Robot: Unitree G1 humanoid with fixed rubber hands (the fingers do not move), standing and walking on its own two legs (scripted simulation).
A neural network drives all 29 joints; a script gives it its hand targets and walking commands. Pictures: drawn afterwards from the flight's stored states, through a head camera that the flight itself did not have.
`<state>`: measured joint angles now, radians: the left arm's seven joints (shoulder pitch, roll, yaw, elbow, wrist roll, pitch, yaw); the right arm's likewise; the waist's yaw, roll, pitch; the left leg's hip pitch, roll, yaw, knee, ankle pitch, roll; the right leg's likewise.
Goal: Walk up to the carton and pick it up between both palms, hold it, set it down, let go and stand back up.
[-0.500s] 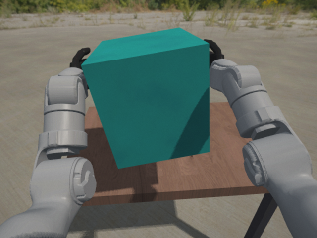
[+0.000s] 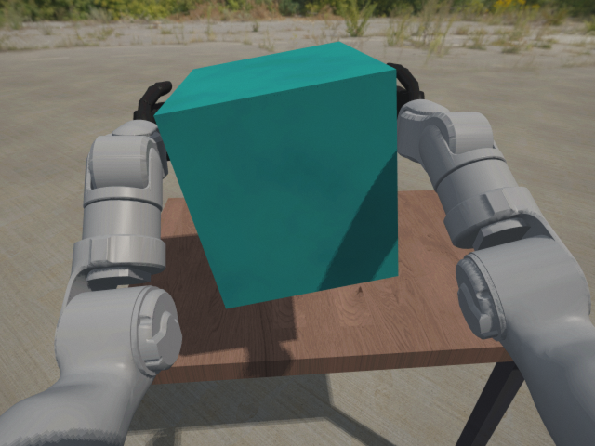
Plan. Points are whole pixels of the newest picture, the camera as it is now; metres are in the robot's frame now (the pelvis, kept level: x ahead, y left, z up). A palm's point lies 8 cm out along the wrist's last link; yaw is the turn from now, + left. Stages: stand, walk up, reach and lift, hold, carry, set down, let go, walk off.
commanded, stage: hold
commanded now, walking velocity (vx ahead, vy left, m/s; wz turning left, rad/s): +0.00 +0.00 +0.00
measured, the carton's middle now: (287, 164) +0.40 -0.01 +0.27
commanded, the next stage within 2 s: none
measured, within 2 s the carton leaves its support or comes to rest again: neither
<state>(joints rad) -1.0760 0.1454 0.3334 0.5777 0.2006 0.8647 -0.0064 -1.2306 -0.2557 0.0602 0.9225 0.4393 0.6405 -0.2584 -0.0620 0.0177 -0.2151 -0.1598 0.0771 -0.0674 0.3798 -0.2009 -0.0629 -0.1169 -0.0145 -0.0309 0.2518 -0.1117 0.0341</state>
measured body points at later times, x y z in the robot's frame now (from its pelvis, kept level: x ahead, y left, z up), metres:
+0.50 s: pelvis +0.00 +0.00 +0.00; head -0.09 +0.02 +0.44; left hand +0.39 +0.17 +0.32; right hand +0.39 -0.15 +0.33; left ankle +0.00 +0.16 -0.75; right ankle +0.02 -0.14 -0.75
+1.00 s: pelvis +0.00 +0.00 +0.00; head -0.10 +0.01 +0.44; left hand +0.39 +0.16 +0.32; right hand +0.38 -0.15 +0.34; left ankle +0.00 +0.16 -0.75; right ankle +0.02 -0.14 -0.75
